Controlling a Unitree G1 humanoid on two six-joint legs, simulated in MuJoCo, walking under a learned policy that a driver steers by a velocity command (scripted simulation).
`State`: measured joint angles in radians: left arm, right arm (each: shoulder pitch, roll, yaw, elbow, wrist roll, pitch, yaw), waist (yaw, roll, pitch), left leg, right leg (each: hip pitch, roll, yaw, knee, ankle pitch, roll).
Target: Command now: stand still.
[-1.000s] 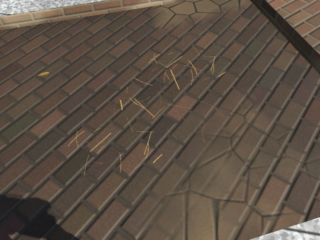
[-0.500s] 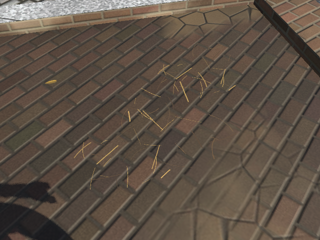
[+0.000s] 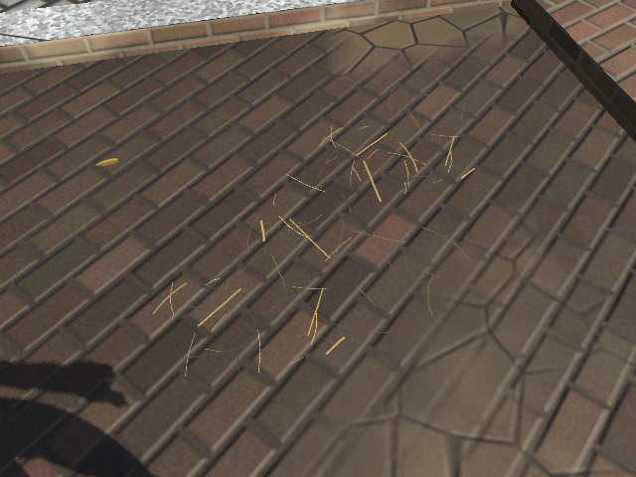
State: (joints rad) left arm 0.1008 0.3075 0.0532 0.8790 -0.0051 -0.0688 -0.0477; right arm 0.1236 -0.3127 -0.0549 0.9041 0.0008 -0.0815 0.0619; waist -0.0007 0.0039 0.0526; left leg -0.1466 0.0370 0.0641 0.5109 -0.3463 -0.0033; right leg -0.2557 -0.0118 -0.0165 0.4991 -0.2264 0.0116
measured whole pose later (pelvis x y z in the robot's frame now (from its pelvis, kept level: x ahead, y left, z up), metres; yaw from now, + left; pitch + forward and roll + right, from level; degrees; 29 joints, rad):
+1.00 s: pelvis +0.15 -0.04 +0.00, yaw +1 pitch -2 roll -2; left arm 0.49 0.16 -0.02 1.03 0.10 -0.10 -0.02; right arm 0.13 -0.24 -0.02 0.94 -0.09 -0.07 0.05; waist 0.05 0.03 0.05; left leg -0.54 0.09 -0.02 0.86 -0.11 0.08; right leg 0.11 0.07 -0.06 0.22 -0.29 -0.06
